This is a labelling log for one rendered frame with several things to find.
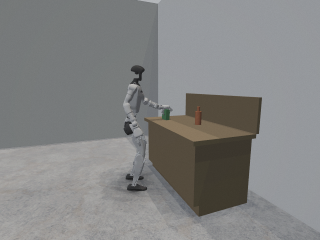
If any robot left hand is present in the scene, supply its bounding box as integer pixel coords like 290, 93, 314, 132
161, 105, 173, 115

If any robot right hand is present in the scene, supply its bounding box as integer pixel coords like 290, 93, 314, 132
133, 127, 147, 146

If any robot right upper arm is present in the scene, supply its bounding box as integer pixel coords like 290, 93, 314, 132
123, 84, 138, 109

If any left robot forearm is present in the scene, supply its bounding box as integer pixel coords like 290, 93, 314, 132
148, 100, 163, 110

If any robot left upper arm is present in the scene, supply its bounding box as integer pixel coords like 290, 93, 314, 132
141, 92, 149, 105

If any table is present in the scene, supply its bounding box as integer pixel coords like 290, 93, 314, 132
144, 93, 262, 217

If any humanoid robot torso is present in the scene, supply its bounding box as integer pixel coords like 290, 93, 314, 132
124, 82, 143, 127

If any sponge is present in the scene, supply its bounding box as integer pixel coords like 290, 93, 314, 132
162, 109, 170, 120

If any right robot foot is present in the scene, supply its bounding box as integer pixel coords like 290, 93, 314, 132
127, 184, 147, 191

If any right robot forearm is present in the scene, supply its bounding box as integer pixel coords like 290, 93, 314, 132
123, 103, 139, 129

